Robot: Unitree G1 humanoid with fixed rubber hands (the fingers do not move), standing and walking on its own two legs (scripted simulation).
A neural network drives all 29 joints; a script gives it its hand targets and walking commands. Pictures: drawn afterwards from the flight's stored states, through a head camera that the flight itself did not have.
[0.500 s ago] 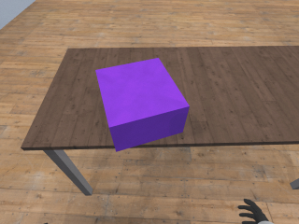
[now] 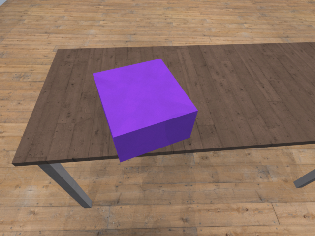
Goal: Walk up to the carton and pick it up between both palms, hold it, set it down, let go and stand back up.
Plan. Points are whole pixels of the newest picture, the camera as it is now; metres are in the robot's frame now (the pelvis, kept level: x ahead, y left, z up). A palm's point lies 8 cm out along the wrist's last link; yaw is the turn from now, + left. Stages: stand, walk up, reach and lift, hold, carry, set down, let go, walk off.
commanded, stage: walk up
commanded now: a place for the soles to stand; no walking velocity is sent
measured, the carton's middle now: (142, 106) +0.50 +0.03 -0.01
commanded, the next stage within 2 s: reach and lift in 1.22 s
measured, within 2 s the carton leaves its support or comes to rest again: neither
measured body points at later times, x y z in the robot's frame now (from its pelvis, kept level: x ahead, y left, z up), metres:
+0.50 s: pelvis +0.02 -0.02 +0.00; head +0.04 -0.03 +0.44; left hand +0.10 +0.30 -0.11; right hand +0.12 -0.33 -0.13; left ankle +0.07 +0.12 -0.74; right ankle -0.02 -0.18 -0.74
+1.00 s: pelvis +0.02 -0.02 +0.00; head +0.04 -0.03 +0.44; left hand +0.12 +0.31 -0.11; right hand +0.09 -0.32 -0.14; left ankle +0.07 +0.12 -0.74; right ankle -0.02 -0.18 -0.74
